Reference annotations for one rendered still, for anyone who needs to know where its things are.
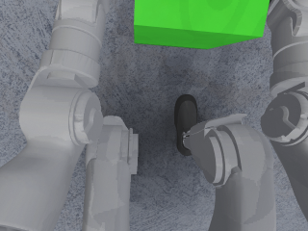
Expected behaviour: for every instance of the carton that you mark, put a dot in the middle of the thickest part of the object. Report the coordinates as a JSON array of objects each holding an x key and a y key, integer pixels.
[{"x": 198, "y": 24}]

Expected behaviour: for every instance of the robot right upper arm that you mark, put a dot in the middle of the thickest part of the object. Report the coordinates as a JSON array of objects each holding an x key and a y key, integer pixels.
[{"x": 285, "y": 124}]

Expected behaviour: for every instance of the left robot thigh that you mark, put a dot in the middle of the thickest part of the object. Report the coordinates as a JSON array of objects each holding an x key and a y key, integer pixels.
[{"x": 108, "y": 180}]

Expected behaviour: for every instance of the robot thigh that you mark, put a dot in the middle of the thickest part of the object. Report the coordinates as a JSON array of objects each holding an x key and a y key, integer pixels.
[
  {"x": 108, "y": 180},
  {"x": 233, "y": 158}
]

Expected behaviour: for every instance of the robot left upper arm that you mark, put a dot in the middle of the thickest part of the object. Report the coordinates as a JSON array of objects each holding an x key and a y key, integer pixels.
[{"x": 57, "y": 123}]

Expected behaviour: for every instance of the right robot thigh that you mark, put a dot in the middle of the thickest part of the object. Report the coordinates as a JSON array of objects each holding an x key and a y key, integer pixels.
[{"x": 233, "y": 158}]

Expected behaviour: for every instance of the robot left forearm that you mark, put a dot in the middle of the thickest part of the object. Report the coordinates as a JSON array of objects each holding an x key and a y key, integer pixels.
[{"x": 74, "y": 49}]

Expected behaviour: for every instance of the robot right forearm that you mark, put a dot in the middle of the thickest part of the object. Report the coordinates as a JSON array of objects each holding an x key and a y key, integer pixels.
[{"x": 288, "y": 23}]

